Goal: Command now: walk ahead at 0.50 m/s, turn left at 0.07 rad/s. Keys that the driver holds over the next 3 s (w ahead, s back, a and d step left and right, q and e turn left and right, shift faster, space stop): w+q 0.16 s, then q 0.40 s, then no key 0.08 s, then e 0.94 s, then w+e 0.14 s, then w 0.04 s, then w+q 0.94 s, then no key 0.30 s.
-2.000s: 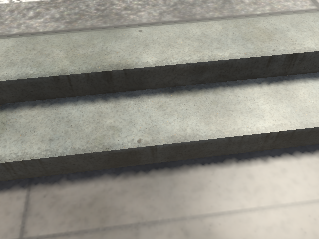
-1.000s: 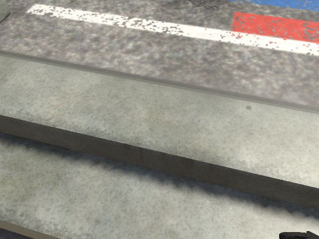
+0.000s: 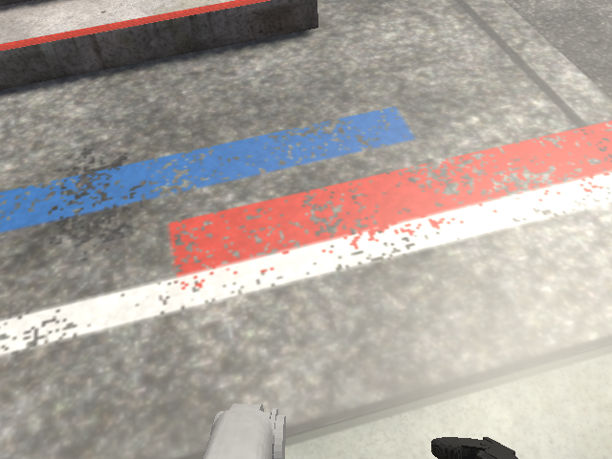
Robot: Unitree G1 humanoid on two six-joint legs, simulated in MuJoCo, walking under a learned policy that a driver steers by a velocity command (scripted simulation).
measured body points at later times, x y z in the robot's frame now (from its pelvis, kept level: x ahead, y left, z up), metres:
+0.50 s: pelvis +0.28 +0.06 +0.15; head +0.30 +0.09 +0.60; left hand +0.45 +0.33 +0.08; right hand +0.40 -0.16 +0.03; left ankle +0.28 +0.10 -0.59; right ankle +0.45 -0.07 -0.48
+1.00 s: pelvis +0.41 +0.05 +0.15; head +0.45 +0.04 +0.60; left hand +0.48 +0.34 +0.06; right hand +0.65 -0.15 +0.04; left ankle +0.34 +0.20 -0.51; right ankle +0.51 +0.01 -0.59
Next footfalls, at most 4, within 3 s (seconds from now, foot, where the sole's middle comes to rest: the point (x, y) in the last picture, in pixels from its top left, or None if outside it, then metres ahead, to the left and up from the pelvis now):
0.16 left None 0.32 0.11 -0.62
0.76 right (339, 419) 0.55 0.03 -0.62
1.28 left None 0.45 0.21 -0.62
1.78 right None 0.41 -0.04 -0.62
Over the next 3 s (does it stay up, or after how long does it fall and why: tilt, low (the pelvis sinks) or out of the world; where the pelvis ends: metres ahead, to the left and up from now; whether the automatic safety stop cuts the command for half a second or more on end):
stays up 1.00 -0.05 0.15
